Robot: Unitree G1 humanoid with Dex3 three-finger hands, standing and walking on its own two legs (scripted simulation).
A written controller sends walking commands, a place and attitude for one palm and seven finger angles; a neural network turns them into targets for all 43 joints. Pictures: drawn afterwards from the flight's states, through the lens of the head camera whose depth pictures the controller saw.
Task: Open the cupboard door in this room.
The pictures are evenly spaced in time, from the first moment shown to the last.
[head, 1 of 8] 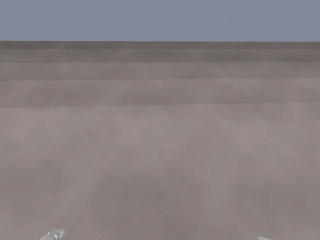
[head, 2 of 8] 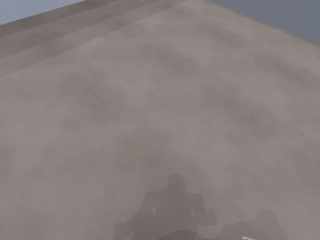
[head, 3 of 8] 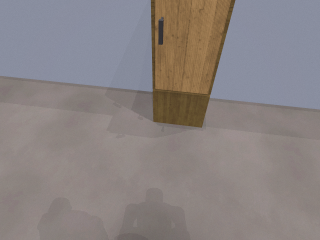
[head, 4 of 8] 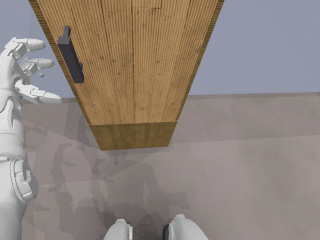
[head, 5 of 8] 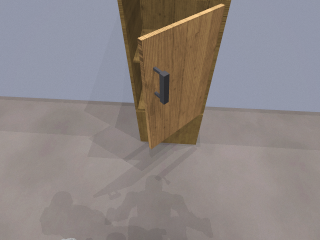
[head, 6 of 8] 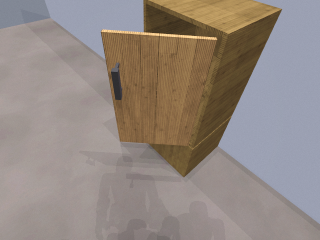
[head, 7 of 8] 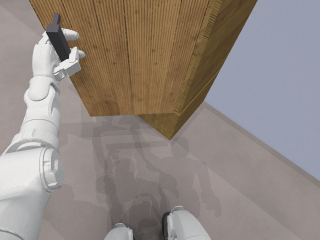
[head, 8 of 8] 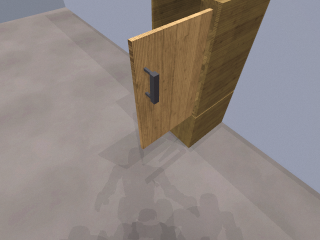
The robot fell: no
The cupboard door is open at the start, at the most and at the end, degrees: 0 95 90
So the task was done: yes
